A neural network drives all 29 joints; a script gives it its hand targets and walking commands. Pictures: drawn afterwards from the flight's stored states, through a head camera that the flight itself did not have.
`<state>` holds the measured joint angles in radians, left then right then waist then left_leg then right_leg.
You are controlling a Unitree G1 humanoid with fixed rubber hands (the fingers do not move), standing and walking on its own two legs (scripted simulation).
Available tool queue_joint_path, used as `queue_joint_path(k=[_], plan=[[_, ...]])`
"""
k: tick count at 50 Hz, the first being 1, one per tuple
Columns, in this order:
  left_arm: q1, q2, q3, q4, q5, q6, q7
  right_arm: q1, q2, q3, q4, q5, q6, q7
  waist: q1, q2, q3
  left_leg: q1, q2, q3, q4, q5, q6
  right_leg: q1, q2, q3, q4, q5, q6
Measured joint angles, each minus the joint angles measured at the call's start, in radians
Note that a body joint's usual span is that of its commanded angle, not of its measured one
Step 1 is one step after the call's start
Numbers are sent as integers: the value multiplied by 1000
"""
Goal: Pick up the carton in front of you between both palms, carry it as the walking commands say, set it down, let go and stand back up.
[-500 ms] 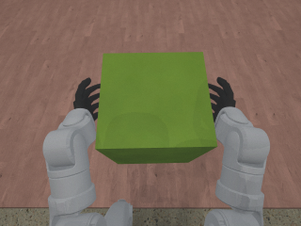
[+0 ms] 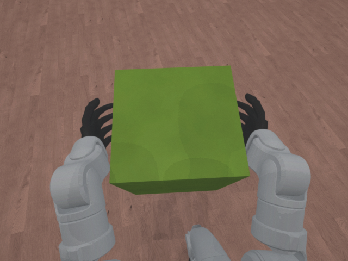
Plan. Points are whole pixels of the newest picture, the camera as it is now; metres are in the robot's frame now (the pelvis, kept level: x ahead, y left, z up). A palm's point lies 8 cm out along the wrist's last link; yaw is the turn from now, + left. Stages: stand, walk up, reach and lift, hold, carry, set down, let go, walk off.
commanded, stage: carry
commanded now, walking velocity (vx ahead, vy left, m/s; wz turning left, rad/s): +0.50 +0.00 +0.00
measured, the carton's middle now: (174, 141) +0.37 -0.06 +0.06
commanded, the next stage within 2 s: none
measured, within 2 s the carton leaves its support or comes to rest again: neither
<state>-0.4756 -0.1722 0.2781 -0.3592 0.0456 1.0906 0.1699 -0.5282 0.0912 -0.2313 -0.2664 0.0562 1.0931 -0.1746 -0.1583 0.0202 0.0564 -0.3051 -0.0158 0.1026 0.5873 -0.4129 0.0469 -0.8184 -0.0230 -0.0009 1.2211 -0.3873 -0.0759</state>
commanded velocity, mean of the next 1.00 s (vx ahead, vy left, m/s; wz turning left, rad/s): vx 0.50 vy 0.00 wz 0.00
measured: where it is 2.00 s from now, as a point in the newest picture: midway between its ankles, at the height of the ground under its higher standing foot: (140, 91)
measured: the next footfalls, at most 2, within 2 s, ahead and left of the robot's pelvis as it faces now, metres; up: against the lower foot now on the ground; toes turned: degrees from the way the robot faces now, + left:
right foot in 0.12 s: +0.29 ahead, -0.13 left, +0.00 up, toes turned -3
left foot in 0.52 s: +0.51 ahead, +0.10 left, +0.00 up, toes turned +11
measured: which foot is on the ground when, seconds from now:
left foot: down 0.00-0.14, up 0.16-0.50, down 0.52-0.90, up 0.92-1.00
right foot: up 0.00-0.10, down 0.12-0.54, up 0.56-0.84, down 0.86-1.00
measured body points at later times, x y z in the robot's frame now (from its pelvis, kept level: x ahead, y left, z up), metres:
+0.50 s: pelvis +0.37 -0.01 +0.01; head +0.41 -0.01 +0.46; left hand +0.71 +0.17 +0.11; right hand +0.73 -0.14 +0.11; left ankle +0.46 +0.10 -0.72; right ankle +0.26 -0.13 -0.72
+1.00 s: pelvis +0.73 -0.01 +0.02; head +0.73 -0.01 +0.47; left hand +0.96 +0.16 +0.10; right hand +0.99 -0.14 +0.10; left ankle +0.59 +0.09 -0.63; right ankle +0.73 -0.10 -0.72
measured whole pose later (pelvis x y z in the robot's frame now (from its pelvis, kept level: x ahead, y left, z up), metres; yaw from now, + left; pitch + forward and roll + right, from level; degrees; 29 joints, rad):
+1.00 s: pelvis +0.73 -0.01 +0.02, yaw +3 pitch +6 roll +0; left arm 0.04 -0.13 0.01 -0.53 0.04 1.15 0.14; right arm 0.04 0.13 -0.06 -0.55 -0.03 1.18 -0.14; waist 0.05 0.00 -0.14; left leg -0.41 0.06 0.08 1.13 -0.43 -0.01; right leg -0.32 -0.04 -0.21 0.43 -0.22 -0.05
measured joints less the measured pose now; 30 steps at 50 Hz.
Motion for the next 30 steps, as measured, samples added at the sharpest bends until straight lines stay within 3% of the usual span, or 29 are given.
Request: queue_joint_path(k=[3, 6, 8, 11, 13, 15, 20, 25, 28, 30], plan=[[1, 19, -16, 7, 28, 18, -4, -42, -22, 11, 44, 3, 25, 0, 17, 2, -44, 113, 22, -24, -59, -46, -19, 57, -18, -40, -387, 202, 6], [-30, 43, -29, 23, 17, 52, -6, -72, -34, 2, 58, -2, 53, 3, 74, -19, -86, 171, 48, -23, 60, -132, -29, 199, -3, -99, -643, 336, 0], [-61, 48, -40, 57, 4, 59, 9, -90, -56, -8, 68, -5, 67, 13, 147, 5, -86, 96, 73, -70, 331, -82, -35, 221, 26, -127, -574, 245, 5], [-77, 64, -49, 109, -26, 95, 35, -85, -47, -35, 90, -18, 101, 10, 221, -17, -77, -100, 16, -111, 712, -83, -21, 269, 31, -122, -563, 173, 6], [-73, 62, -41, 116, -50, 112, 48, -64, -9, -68, 75, -35, 115, 9, 247, -28, -66, -215, 4, -97, 771, -43, -10, 329, 27, -124, -617, 161, 5], [-69, 60, -30, 121, -62, 108, 48, -50, 28, -93, 57, -56, 110, 10, 262, -28, -58, -299, 11, -75, 703, 4, -4, 391, 23, -124, -676, 150, 10], [-67, 52, -8, 185, -54, 65, 9, -5, 65, -89, 51, -120, 80, 25, 251, -28, -88, -356, 50, -38, 293, 121, -15, 533, 7, -118, -790, 106, 35], [-36, 44, -23, 262, -3, 23, -25, 52, 56, -69, 115, -132, 37, 34, 182, -40, -136, -236, 41, 45, -71, 294, -12, 658, -27, -118, -766, -28, 80], [32, 56, -32, 256, 2, 8, -34, 87, 65, -37, 162, -135, 3, 35, 145, -53, -149, -185, 37, 86, -43, 232, 20, 558, -53, -77, -439, -58, 98], [90, 39, -36, 237, 1, 1, -34, 150, 76, -21, 144, -133, -8, 35, 128, -42, -137, -140, 43, 91, -54, 184, 19, 444, -23, -45, -206, -63, 97]])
